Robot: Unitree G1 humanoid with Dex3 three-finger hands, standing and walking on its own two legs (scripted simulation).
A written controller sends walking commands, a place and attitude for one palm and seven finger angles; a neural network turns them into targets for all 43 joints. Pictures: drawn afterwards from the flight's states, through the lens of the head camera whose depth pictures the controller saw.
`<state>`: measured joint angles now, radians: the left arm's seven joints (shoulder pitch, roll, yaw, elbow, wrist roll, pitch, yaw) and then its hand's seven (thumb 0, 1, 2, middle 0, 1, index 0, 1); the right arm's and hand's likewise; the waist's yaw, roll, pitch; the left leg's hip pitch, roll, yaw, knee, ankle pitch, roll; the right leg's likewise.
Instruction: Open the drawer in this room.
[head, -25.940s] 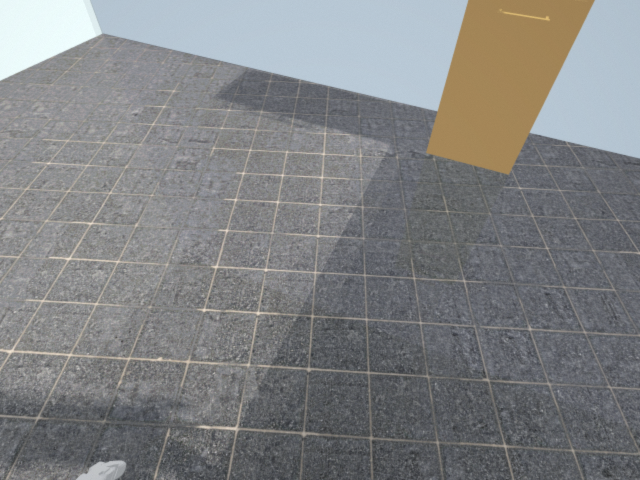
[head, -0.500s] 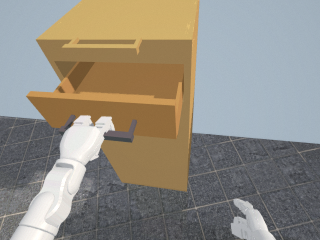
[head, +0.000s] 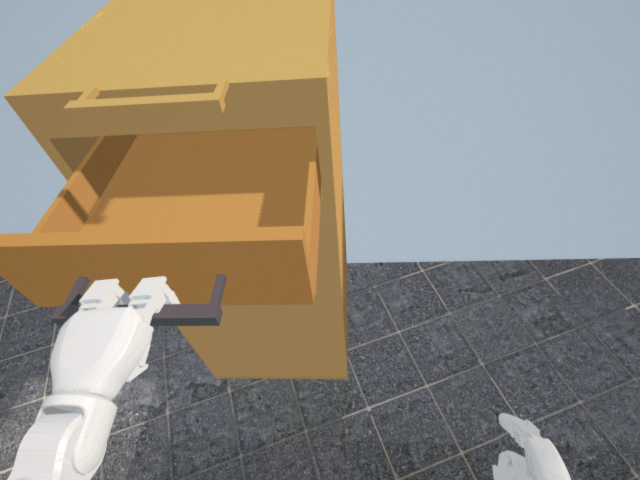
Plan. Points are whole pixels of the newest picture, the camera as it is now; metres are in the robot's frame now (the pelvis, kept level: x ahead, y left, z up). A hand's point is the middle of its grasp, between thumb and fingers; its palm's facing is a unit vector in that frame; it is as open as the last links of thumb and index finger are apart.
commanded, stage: pull the drawer open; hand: left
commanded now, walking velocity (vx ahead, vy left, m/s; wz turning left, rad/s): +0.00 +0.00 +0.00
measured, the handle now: (143, 300) +0.29 +0.24 +0.10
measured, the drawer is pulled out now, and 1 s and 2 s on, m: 0.21 0.25 0.25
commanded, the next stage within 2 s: open the thumb to release the handle in 0.56 s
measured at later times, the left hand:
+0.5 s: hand (117, 384) +0.20 +0.25 +0.07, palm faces +0.08 -0.09 -0.99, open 5.3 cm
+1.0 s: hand (101, 382) +0.19 +0.26 +0.08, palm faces +0.06 -0.05 -1.00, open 8.6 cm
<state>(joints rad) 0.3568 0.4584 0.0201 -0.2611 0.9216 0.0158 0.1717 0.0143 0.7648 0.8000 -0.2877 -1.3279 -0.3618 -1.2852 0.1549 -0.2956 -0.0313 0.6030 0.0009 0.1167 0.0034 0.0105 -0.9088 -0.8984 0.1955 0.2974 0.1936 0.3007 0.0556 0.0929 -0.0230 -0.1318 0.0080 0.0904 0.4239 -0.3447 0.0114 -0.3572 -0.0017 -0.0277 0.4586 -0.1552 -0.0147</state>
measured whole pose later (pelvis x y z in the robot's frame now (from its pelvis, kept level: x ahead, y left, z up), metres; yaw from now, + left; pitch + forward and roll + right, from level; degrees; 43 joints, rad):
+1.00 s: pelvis -0.02 -0.01 +0.00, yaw +3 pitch +0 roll +1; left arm 0.23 0.49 0.03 -0.15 0.93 -0.04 0.13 0.00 0.26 0.62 -0.37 -1.29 -0.38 -1.29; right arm 0.13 -0.27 -0.01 0.65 -0.02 0.09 -0.03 0.01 -0.91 -0.90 0.20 0.30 0.20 0.30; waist 0.11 0.09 0.01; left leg -0.13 -0.01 0.04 0.44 -0.31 0.00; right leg -0.33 -0.03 -0.07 0.45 -0.13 -0.02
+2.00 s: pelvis -0.04 -0.02 +0.00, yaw +4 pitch -3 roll +1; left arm 0.02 0.55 -0.04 -0.03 0.89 -0.07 0.03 0.00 -0.49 0.31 -0.38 -1.24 -0.43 -1.24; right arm 0.11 -0.26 0.01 0.67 0.00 0.06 -0.06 0.01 -0.91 -0.90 0.20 0.30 0.20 0.30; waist 0.12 0.10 0.04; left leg -0.08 -0.02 0.02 0.38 -0.25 0.00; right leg -0.27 -0.04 -0.09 0.40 -0.08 -0.03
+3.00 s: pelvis -0.04 -0.03 +0.00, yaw +4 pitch -2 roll +2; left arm -0.20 0.72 0.14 -0.19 0.70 0.06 -0.26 0.01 -0.49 0.30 -0.32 -1.20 -0.32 -1.21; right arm 0.12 -0.33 0.02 0.62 0.04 0.10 0.01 0.01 -0.91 -0.90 0.20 0.30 0.19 0.30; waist 0.09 0.13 0.02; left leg -0.11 -0.01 0.02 0.42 -0.28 -0.01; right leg -0.30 -0.03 -0.09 0.45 -0.12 -0.04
